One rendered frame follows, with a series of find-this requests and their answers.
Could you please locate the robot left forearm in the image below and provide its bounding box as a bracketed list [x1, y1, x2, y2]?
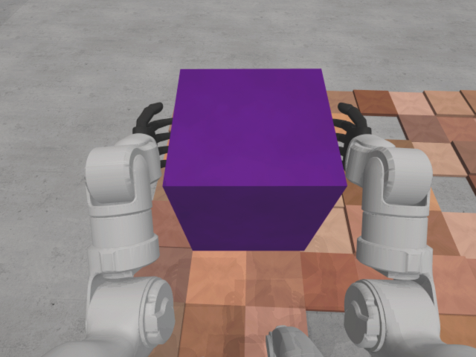
[84, 133, 162, 334]

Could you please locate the robot right forearm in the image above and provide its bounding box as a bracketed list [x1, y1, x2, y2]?
[344, 134, 440, 325]

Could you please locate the robot right upper arm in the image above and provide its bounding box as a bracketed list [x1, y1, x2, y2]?
[344, 279, 476, 357]

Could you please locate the left robot hand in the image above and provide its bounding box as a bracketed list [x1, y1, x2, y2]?
[132, 103, 173, 168]

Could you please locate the right robot hand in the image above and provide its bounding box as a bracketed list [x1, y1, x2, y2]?
[332, 103, 372, 170]

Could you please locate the robot left upper arm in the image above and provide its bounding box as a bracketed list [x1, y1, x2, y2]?
[41, 276, 175, 357]

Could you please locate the right robot thigh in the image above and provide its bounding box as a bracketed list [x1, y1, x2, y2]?
[266, 327, 324, 357]

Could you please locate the carton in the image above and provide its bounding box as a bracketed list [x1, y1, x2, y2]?
[162, 68, 347, 251]

